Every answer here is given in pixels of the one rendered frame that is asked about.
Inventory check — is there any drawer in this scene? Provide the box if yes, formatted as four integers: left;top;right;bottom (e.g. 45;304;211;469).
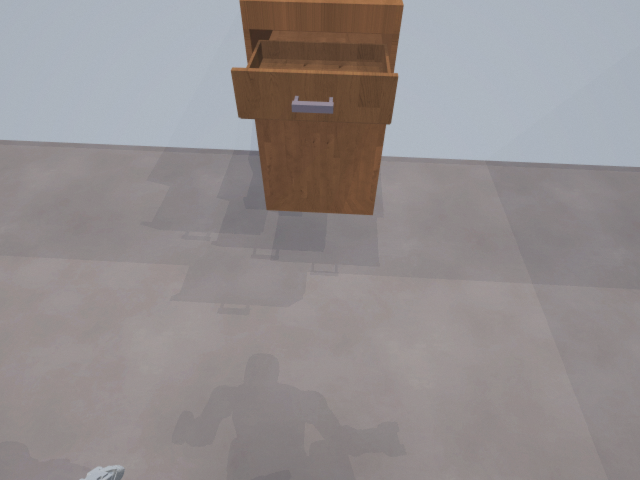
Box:
231;40;398;125

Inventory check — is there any cabinet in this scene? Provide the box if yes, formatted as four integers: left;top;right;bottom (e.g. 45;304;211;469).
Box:
239;0;404;215

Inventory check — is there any handle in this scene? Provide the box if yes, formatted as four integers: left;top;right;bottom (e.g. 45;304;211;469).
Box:
292;96;334;114

